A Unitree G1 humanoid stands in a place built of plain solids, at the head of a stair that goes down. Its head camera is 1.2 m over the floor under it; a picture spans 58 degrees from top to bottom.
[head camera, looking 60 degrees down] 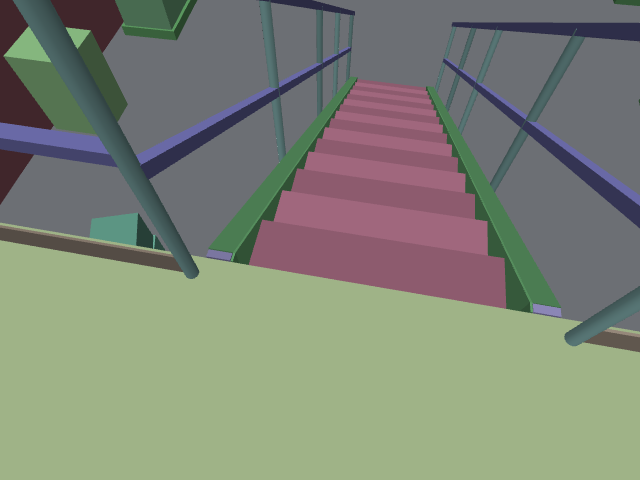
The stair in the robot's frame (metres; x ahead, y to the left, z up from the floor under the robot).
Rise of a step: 0.18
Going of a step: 0.27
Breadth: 0.89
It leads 11 degrees to the right of straight ahead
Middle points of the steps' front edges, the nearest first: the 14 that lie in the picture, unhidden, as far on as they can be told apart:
0.53 -0.17 0.00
0.80 -0.22 -0.18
1.07 -0.27 -0.35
1.34 -0.32 -0.53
1.61 -0.37 -0.71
1.88 -0.42 -0.89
2.15 -0.48 -1.07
2.42 -0.53 -1.24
2.69 -0.58 -1.42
2.96 -0.63 -1.60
3.23 -0.68 -1.78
3.50 -0.73 -1.95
3.77 -0.78 -2.13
4.04 -0.83 -2.31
